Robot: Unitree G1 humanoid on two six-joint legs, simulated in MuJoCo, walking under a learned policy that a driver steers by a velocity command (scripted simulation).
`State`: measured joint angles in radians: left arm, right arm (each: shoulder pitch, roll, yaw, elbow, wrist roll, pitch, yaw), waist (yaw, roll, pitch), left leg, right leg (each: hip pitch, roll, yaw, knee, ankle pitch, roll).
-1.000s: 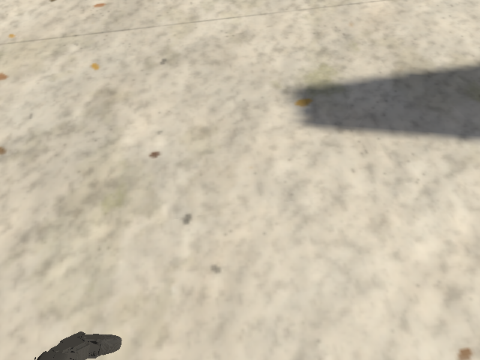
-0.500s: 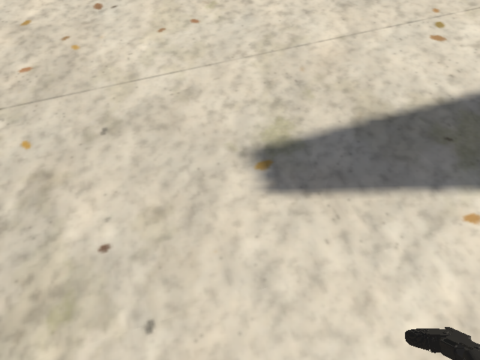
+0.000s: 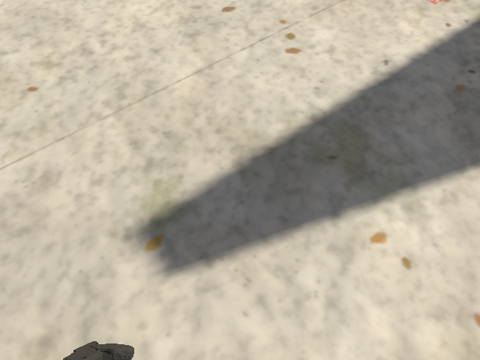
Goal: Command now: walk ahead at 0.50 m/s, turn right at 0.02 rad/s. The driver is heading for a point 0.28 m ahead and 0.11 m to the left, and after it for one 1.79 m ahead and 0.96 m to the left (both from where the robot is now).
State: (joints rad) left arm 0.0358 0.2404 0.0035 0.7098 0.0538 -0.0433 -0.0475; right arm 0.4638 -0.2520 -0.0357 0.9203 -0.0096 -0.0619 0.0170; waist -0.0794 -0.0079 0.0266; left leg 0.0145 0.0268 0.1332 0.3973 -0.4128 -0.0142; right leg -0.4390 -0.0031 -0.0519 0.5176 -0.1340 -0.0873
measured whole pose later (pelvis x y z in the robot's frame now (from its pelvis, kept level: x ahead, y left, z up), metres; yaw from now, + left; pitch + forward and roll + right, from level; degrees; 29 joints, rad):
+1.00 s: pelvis +0.27 -0.02 +0.01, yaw +31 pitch +2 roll +0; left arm 0.18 0.26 0.04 0.77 0.01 0.01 0.05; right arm 0.22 -0.29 -0.09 0.78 -0.01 0.06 0.01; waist -0.03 0.03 0.02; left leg -0.38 -0.17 -0.20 0.47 -0.11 0.05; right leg -0.26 0.05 0.07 0.50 -0.31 -0.02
